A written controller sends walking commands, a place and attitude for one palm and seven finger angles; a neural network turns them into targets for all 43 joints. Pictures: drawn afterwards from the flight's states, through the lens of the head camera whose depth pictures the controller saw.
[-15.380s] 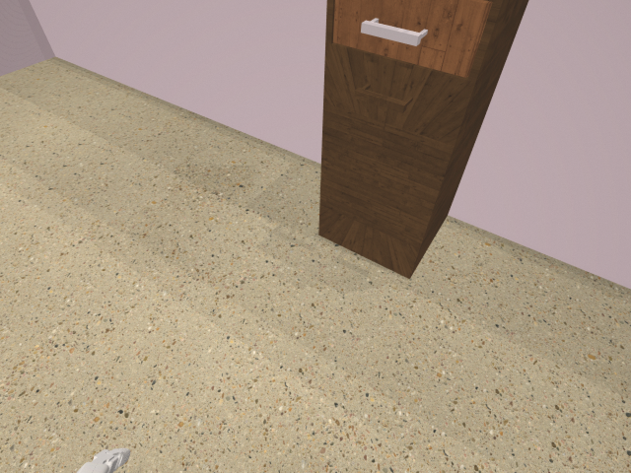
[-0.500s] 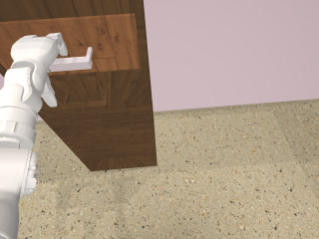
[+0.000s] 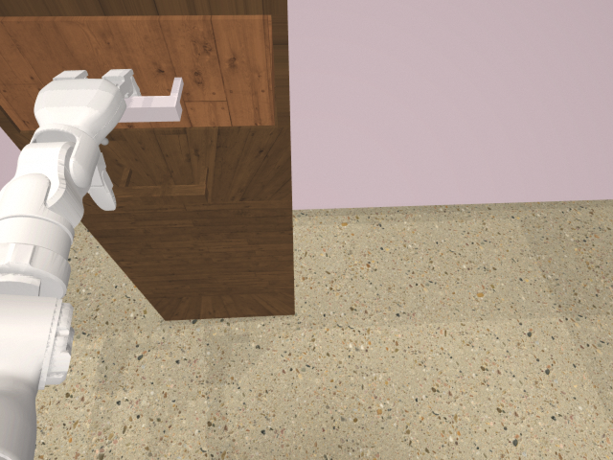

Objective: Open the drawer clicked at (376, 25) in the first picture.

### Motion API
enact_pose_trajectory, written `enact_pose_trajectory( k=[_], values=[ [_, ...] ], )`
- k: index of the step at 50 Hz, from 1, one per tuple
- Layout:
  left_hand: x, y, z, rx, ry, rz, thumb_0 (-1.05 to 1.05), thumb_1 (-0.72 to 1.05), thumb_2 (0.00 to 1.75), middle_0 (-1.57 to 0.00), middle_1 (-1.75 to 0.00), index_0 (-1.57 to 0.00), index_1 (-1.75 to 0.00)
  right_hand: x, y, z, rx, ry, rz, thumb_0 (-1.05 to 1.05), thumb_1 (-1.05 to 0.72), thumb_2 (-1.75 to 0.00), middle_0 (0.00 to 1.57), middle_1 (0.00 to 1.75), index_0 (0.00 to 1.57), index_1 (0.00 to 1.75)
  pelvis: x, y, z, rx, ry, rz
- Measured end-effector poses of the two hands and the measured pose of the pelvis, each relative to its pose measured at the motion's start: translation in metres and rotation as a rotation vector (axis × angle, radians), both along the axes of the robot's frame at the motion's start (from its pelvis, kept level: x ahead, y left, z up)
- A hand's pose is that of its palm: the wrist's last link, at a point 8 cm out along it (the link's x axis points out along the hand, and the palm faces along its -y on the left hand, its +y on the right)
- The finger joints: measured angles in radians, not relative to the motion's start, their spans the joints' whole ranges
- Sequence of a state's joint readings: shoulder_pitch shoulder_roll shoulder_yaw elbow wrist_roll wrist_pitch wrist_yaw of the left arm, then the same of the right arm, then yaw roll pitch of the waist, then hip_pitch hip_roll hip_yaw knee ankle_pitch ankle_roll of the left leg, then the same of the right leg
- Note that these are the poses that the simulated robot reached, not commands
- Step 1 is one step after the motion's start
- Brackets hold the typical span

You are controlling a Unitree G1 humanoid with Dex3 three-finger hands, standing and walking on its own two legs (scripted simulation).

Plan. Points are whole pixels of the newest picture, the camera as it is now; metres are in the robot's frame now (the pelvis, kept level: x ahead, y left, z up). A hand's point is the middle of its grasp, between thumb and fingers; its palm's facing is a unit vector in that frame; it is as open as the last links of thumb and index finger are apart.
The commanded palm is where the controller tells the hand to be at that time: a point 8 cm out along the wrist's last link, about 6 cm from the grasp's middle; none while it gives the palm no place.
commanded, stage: lower the fingers behind the handle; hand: left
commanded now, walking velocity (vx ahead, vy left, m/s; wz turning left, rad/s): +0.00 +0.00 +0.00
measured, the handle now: (124, 97) +0.55 +0.24 +0.15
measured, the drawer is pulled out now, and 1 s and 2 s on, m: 0.00 0.00 0.01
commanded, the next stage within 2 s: close the thumb around the handle in 0.38 s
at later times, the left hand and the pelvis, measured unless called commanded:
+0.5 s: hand (108, 140) +0.49 +0.26 +0.13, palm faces -0.02 +0.00 -1.00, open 13.8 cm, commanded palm +0.48 +0.26 +0.18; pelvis +0.00 +0.00 +0.00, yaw -1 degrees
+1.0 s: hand (105, 138) +0.50 +0.26 +0.13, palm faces -0.03 +0.00 -1.00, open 7.1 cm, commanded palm +0.48 +0.26 +0.18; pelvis +0.00 +0.00 +0.00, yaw +0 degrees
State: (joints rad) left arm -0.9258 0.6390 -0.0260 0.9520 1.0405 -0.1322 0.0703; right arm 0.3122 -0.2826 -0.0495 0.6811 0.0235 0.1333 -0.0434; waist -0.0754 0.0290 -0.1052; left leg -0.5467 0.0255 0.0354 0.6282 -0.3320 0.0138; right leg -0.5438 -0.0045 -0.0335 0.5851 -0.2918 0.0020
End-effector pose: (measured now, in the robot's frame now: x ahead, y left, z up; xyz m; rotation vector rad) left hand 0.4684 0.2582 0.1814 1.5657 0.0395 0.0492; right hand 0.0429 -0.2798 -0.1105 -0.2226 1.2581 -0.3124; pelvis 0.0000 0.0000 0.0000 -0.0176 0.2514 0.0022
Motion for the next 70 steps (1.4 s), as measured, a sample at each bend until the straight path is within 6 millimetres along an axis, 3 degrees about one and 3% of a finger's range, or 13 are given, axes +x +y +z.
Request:
enact_pose_trajectory(
  k=[7,20,29,36,47,56,70],
  values=[
    [0.006,-0.003,0.0,0.008,0.042,0.037,0.0,-0.49,0.3,-0.32,-1.21,-0.32,-1.2,-0.004,0.008,-0.005,0.027,-0.009,-0.016,0.0,-0.9,-0.9,0.2,0.3,0.2,0.3,-0.001,-0.002,0.0,0.001,-0.001,-0.003],
    [0.005,-0.004,0.0,0.003,0.046,-0.01,0.0,-0.49,0.31,-0.31,-1.2,-0.32,-1.2,-0.03,0.013,-0.009,0.038,0.061,-0.047,0.0,-0.9,-0.9,0.2,0.3,0.2,0.3,0.001,-0.001,0.0,0.002,0.001,-0.011],
    [0.008,0.0,-0.002,0.0,0.027,0.01,0.0,-0.46,0.32,-0.31,-1.2,-0.32,-1.2,-0.029,0.008,-0.006,0.02,0.055,-0.047,0.0,-0.9,-0.9,0.2,0.3,0.2,0.3,0.0,0.001,0.0,0.0,0.004,-0.01],
    [0.008,-0.001,-0.001,-0.001,0.033,0.007,0.0,-0.24,0.41,-0.34,-1.23,-0.34,-1.22,-0.021,0.008,-0.003,0.013,0.029,-0.045,0.0,-0.9,-0.9,0.2,0.3,0.2,0.3,0.002,0.003,0.0,0.0,0.006,-0.014],
    [0.006,0.0,0.0,0.002,0.033,0.001,0.0,0.31,0.65,-0.36,-1.28,-0.38,-1.28,-0.012,0.015,-0.005,0.03,0.016,-0.027,0.0,-0.9,-0.9,0.2,0.3,0.2,0.3,0.001,0.004,0.0,-0.001,-0.002,-0.007],
    [0.013,-0.001,-0.001,0.011,0.047,0.015,0.0,0.73,0.83,-0.4,-1.33,-0.41,-1.33,-0.017,0.016,-0.007,0.03,0.03,-0.03,0.0,-0.9,-0.9,0.2,0.3,0.2,0.3,0.001,0.004,-0.001,-0.001,0.013,-0.007],
    [0.013,-0.001,-0.002,0.005,0.043,0.01,0.0,0.75,0.84,-0.38,-1.35,-0.4,-1.34,-0.029,0.012,-0.005,0.027,0.066,-0.056,0.0,-0.9,-0.9,0.2,0.3,0.2,0.3,0.006,0.003,0.0,-0.001,0.008,-0.015]
  ],
)
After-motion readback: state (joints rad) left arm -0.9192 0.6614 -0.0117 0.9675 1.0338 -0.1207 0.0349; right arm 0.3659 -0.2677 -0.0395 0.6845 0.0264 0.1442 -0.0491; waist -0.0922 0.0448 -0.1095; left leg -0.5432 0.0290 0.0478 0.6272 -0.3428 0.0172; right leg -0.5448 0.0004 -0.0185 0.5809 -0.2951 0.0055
